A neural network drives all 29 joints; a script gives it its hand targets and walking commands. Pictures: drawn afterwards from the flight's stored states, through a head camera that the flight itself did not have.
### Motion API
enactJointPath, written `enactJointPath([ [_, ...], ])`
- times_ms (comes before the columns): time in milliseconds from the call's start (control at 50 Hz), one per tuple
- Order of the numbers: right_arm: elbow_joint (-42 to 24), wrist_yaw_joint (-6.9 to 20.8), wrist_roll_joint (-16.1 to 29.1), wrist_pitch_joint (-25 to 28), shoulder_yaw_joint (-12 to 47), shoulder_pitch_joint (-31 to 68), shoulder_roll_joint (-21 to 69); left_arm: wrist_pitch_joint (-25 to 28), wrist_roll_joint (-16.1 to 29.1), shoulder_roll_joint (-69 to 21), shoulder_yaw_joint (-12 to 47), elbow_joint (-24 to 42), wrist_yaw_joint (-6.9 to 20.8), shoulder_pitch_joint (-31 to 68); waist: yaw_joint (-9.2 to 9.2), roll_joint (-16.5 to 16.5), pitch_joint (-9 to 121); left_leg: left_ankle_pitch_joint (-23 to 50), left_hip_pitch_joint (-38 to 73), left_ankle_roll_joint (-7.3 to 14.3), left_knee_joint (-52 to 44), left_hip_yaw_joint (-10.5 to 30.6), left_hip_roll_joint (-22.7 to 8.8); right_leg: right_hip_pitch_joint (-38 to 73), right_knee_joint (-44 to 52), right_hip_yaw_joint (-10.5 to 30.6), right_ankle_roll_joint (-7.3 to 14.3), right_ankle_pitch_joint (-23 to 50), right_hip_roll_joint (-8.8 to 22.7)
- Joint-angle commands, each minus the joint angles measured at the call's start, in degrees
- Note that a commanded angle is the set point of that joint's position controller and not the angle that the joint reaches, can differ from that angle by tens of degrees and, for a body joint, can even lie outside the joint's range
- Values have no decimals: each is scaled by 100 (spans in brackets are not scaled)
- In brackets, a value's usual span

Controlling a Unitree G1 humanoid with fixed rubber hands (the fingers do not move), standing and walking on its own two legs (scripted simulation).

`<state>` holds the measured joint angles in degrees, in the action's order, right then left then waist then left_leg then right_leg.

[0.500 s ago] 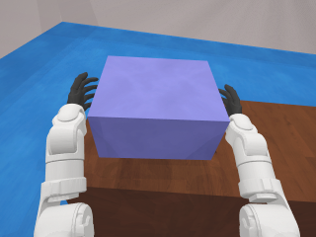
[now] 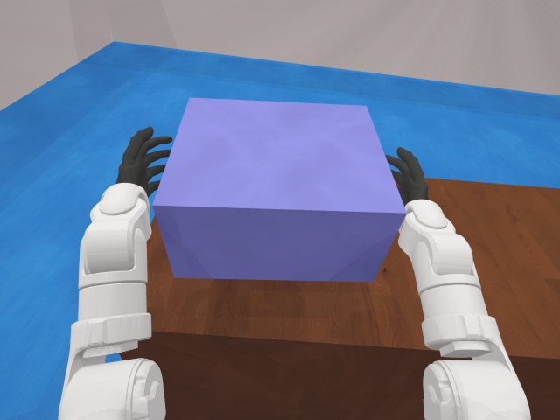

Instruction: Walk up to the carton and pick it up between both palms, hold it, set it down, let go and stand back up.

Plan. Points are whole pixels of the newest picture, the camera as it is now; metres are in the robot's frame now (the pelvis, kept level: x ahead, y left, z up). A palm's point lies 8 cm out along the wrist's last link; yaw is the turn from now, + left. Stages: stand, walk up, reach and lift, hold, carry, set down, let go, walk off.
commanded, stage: hold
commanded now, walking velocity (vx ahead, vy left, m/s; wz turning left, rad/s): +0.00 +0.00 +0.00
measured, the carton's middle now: (277, 185) +0.41 +0.00 +0.15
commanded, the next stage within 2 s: set down in 0.62 s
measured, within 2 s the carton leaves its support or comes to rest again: neither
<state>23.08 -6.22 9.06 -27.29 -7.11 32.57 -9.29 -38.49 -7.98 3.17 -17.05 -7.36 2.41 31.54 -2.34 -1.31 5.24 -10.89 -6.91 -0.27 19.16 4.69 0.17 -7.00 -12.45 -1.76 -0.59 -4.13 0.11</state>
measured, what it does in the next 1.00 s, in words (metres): stands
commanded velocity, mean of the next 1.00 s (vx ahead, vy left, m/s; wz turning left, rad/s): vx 0.00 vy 0.00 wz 0.00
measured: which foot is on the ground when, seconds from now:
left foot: down 0.00-1.00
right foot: down 0.00-1.00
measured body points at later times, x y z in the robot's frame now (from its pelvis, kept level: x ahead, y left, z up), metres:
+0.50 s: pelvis +0.00 +0.00 +0.00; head -0.05 +0.02 +0.45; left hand +0.37 +0.19 +0.19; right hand +0.37 -0.20 +0.17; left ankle -0.01 +0.12 -0.75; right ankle +0.03 -0.13 -0.75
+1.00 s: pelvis +0.00 +0.01 +0.00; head -0.04 +0.03 +0.45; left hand +0.39 +0.17 +0.19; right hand +0.36 -0.21 +0.15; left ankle -0.01 +0.12 -0.75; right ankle +0.03 -0.13 -0.75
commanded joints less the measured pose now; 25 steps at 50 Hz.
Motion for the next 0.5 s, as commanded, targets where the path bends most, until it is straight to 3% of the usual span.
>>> enactJointPath([
  [0,-2128,1053,712,618,2110,4834,2595,420,926,-2727,2769,948,835,3760,-118,255,2328,1826,-73,-263,-199,-382,260,1706,-235,-23,183,964,-338],
  [20,-2336,1062,743,652,2221,4820,2710,428,902,-2672,2659,1001,852,3623,-40,128,2432,1840,-205,-190,-210,-405,273,1959,-288,24,159,1177,-307],
  [60,-2138,1074,790,650,2239,4909,2680,421,912,-2783,2761,1059,825,3762,-43,272,2389,1860,-168,-245,-211,-373,259,1842,-289,-13,169,987,-349],
  [180,-2124,1104,750,709,2166,5063,2673,404,846,-2740,2673,964,799,3857,31,239,2249,1752,-197,-221,-236,-402,278,1739,-247,-22,181,841,-334],
  [220,-2447,1089,762,739,2227,5117,2694,386,857,-2699,2641,876,815,3634,49,100,2468,1663,-268,-156,-222,-410,308,1941,-272,21,161,1009,-317],
  [260,-2379,1096,759,772,2266,5229,2774,474,942,-2716,2749,994,785,3930,56,171,2592,1656,-248,-164,-221,-418,309,1833,-290,0,133,932,-307],
  [280,-2233,1085,698,735,2182,4988,2738,475,925,-2671,2745,958,795,3880,-42,264,2437,1608,-214,-198,-218,-424,301,1785,-295,20,142,970,-278],
  [320,-2306,1093,737,764,2243,5168,2738,462,914,-2746,2722,909,789,3866,48,179,2490,1721,-137,-175,-201,-433,306,1735,-277,-18,150,893,-326],
  [340,-2125,1092,697,735,2144,5012,2670,459,943,-2798,2799,939,785,3832,-69,271,2434,1611,-150,-221,-236,-408,266,1743,-268,-20,180,847,-314],
  [360,-2294,1087,745,771,2222,5085,2692,446,912,-2802,2809,1035,767,3749,3,329,2577,1740,-89,-227,-178,-398,257,1785,-280,18,205,927,-314],
  [400,-2017,1104,690,719,2033,4906,2635,417,849,-2753,2734,927,795,3796,-95,363,2389,1613,-118,-239,-206,-386,247,1689,-237,-7,191,785,-311],
  [420,-2171,1103,684,755,2123,5129,2702,419,804,-2622,2565,701,833,3737,58,226,2322,1359,-368,-124,-254,-464,330,1783,-224,33,160,712,-272],
  [460,-2014,1105,662,744,2123,4947,2688,419,855,-2757,2747,909,793,3705,-35,283,2420,1603,-160,-204,-235,-402,266,1762,-260,-8,199,849,-305],
  [480,-1921,1106,627,706,2062,5045,2675,439,821,-2615,2572,670,823,3862,17,143,2225,1330,-319,-164,-305,-468,299,1767,-237,-7,158,713,-266],
])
